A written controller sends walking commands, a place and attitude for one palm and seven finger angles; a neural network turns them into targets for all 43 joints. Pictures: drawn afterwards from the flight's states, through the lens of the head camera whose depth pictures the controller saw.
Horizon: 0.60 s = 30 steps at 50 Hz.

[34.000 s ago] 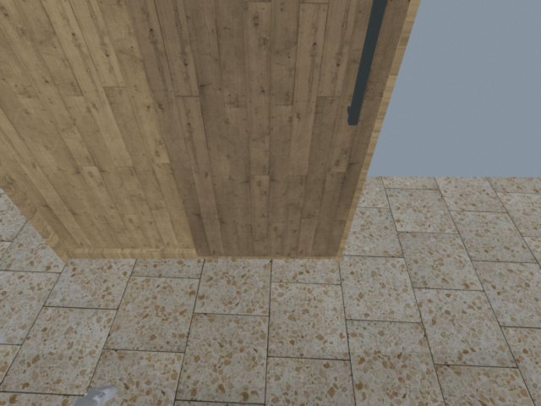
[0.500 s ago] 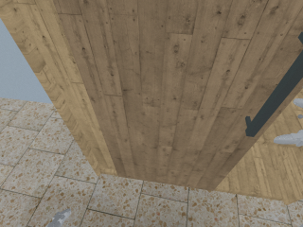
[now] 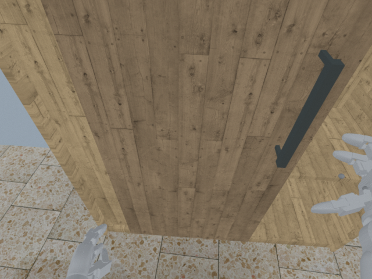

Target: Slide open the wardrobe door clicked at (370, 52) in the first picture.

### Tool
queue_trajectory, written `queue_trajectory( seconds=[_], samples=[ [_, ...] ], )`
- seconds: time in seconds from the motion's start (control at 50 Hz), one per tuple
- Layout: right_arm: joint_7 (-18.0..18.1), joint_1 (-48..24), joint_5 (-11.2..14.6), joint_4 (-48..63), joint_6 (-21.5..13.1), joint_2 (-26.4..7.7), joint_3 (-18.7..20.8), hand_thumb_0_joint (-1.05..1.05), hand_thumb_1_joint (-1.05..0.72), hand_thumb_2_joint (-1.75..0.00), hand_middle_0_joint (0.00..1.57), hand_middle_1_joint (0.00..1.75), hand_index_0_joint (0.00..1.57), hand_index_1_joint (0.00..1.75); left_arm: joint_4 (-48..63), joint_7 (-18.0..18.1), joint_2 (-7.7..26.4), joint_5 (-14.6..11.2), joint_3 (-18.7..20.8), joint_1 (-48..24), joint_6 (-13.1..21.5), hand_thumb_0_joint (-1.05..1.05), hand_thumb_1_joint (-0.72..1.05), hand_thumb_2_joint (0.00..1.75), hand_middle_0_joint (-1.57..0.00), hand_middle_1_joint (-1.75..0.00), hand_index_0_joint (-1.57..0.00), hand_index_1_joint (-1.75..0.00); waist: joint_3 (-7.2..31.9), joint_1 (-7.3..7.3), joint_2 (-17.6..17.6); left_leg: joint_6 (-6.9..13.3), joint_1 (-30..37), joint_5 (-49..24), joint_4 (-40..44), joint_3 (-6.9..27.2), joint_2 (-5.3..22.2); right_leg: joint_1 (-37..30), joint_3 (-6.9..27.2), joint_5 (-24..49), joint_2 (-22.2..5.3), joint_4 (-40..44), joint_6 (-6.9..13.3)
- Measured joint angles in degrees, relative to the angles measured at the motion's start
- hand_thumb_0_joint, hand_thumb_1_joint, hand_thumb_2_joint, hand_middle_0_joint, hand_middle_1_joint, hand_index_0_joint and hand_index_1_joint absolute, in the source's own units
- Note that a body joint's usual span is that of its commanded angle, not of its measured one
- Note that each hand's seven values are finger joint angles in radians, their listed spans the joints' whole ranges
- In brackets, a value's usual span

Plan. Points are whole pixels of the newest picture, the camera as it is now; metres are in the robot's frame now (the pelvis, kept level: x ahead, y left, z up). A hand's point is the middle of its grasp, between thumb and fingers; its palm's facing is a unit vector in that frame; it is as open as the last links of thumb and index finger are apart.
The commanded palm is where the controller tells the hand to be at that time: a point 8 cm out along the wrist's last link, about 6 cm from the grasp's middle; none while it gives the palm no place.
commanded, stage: slip the hand off the handle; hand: right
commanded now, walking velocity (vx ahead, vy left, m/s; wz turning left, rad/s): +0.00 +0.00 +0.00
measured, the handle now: (299, 117) +0.42 -0.25 +0.15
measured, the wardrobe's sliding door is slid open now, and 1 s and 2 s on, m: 0.44 0.44 0.44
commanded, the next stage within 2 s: draw the hand back to the body in 0.10 s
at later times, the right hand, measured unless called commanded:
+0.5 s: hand (347, 184) +0.24 -0.27 +0.16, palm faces +0.08 +0.99 -0.06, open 14.7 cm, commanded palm +0.20 -0.31 +0.15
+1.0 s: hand (365, 204) +0.21 -0.28 +0.16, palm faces +0.46 +0.83 -0.32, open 12.9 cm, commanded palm +0.17 -0.31 +0.17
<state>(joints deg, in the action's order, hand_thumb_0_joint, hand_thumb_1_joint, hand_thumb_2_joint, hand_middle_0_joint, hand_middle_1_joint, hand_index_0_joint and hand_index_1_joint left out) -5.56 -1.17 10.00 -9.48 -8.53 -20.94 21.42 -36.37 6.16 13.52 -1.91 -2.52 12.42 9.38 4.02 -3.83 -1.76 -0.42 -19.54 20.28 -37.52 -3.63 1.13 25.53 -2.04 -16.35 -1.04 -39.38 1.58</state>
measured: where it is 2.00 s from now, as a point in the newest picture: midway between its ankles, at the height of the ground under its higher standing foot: outside the picture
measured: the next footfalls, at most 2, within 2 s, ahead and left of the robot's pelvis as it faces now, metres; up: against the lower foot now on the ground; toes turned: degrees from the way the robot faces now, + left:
none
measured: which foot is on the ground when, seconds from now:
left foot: down 0.00-1.00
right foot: down 0.00-1.00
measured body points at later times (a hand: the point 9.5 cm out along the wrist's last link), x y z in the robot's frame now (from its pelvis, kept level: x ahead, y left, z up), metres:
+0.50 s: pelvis +0.00 +0.02 +0.01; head -0.03 +0.04 +0.46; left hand +0.18 +0.27 -0.06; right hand +0.23 -0.32 +0.16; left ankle -0.01 +0.13 -0.72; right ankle +0.04 -0.10 -0.72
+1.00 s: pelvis +0.00 +0.00 +0.02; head -0.01 +0.01 +0.47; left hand +0.20 +0.21 -0.05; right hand +0.18 -0.32 +0.17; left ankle -0.01 +0.13 -0.72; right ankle +0.04 -0.10 -0.72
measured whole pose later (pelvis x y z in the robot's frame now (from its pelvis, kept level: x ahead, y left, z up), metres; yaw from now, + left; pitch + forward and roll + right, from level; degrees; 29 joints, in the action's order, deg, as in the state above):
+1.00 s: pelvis +0.00 +0.00 +0.02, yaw +0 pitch -3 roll +1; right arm 4.1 19.9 6.3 14.6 -3.6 -19.8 19.7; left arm -37.6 5.7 12.7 -0.2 -3.3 11.6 13.5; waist -0.5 -5.0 -2.5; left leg -0.7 -7.7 15.8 -26.7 -2.9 1.2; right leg 13.4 -2.8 -12.3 -0.5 -28.8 1.7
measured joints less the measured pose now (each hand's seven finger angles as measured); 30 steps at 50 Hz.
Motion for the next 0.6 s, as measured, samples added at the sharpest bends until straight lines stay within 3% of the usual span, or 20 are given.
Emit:
queue_trajectory(
  seconds=[0.16,0.24,0.32,0.4,0.44,0.52,0.6],
  samples=[
    [0.1,6.3,0.5,5.4,0.3,0.5,0.9,-0.01,0.55,-0.20,0.26,1.15,0.26,1.15,0.3,-0.1,-0.2,0.3,-0.3,-0.3,1.1,0.01,0.90,0.90,-0.20,-0.30,-0.20,-0.30,-0.1,-0.51,0.2,0.7,1.5,-0.1,0.7,-0.5,-0.5,-1.6,0.5,0.4,-0.4,1.0,-0.8],
    [-0.4,5.6,1.1,4.8,-0.3,0.0,1.6,-0.01,0.55,-0.20,0.26,1.15,0.26,1.15,-0.8,0.6,0.2,0.2,-0.4,-0.2,1.6,0.01,0.90,0.90,-0.20,-0.30,-0.20,-0.30,-0.9,-0.74,0.1,1.2,1.8,0.1,0.4,-1.2,-0.8,-1.7,1.3,0.6,-0.6,0.8,-1.2],
    [-9.2,2.6,7.7,0.4,3.1,-1.3,3.1,-0.01,0.55,-0.20,0.25,1.15,0.25,1.15,-2.3,2.3,0.9,-1.3,-1.2,0.3,2.4,0.01,0.90,0.90,-0.20,-0.30,-0.20,-0.30,-1.6,-0.42,-0.6,1.5,3.7,-0.5,2.0,-2.0,-1.2,-3.0,2.1,1.1,-0.9,1.7,-1.6],
    [-18.2,2.0,11.1,-1.9,7.3,-4.3,4.1,-0.01,0.55,-0.20,0.25,1.15,0.25,1.15,-2.0,3.1,1.5,-2.1,-1.5,1.3,3.8,0.01,0.90,0.90,-0.20,-0.30,-0.20,-0.30,-1.2,0.48,-1.0,1.8,5.3,-1.0,3.5,-1.6,-1.7,-4.8,1.8,1.3,-1.3,3.0,-1.8],
    [-21.0,3.1,12.1,-1.6,8.7,-5.6,4.9,-0.01,0.55,-0.20,0.25,1.15,0.25,1.15,-1.2,2.7,1.9,-2.2,-1.2,1.8,4.6,0.01,0.90,0.90,-0.20,-0.30,-0.20,-0.30,-0.8,1.01,-1.3,1.8,5.8,-1.2,3.9,-1.1,-1.9,-5.5,1.3,1.3,-1.6,3.4,-1.9],
    [-22.0,6.7,14.4,0.8,9.9,-6.2,7.6,-0.01,0.55,-0.20,0.26,1.15,0.25,1.15,0.8,1.2,2.5,-2.4,-0.3,2.7,5.7,0.01,0.90,0.90,-0.20,-0.30,-0.20,-0.30,0.3,1.67,-1.5,1.6,5.6,-1.2,3.8,0.0,-2.0,-6.1,0.2,1.2,-1.8,4.0,-1.9],
    [-20.6,10.3,15.4,3.7,11.0,-4.6,9.1,-0.01,0.55,-0.20,0.26,1.15,0.25,1.15,1.8,0.3,3.2,-2.7,0.5,3.6,6.2,0.01,0.90,0.90,-0.20,-0.30,-0.20,-0.30,0.8,1.13,-1.4,1.4,5.5,-1.0,3.5,0.4,-1.9,-6.1,-0.1,1.0,-1.7,3.8,-1.8]
  ],
)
